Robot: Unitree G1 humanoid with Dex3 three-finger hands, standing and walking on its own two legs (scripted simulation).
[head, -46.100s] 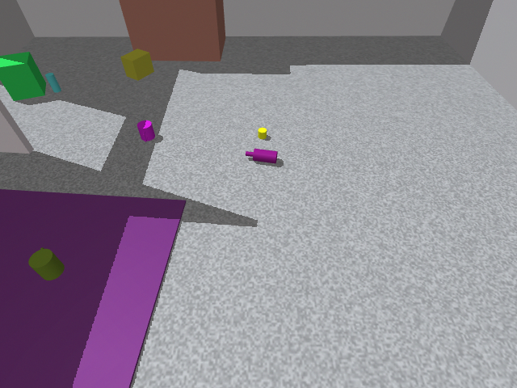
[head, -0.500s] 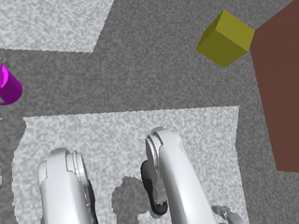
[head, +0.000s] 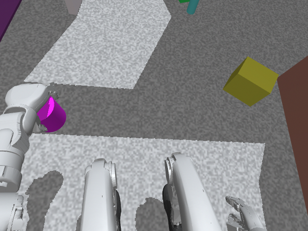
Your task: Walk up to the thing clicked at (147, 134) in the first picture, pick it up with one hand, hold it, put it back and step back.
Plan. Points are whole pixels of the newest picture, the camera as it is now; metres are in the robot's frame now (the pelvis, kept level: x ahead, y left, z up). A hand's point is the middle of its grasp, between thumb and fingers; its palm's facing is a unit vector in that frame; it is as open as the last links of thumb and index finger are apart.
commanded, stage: lift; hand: left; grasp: from above
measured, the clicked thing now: (38, 113) +0.45 +0.30 -0.12
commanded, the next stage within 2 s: hold in 0.98 s
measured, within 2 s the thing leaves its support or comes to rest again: neither
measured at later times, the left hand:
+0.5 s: hand out of the picture +0.36 +0.25 +0.11, palm faces -0.44 -0.09 -0.89, open 11.2 cm
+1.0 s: hand out of the picture +0.39 +0.24 +0.19, palm faces -0.43 -0.10 -0.90, open 11.2 cm
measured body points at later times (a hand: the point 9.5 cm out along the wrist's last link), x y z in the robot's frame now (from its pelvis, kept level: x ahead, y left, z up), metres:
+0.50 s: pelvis +0.02 -0.01 +0.18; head +0.10 +0.00 +0.62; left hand +0.38 +0.26 +0.16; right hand +0.14 -0.27 +0.06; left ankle +0.09 +0.12 -0.43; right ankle +0.09 -0.14 -0.43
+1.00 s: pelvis +0.07 +0.00 +0.26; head +0.12 -0.01 +0.71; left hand +0.40 +0.24 +0.25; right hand +0.16 -0.27 +0.14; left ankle +0.09 +0.12 -0.43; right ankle +0.09 -0.14 -0.43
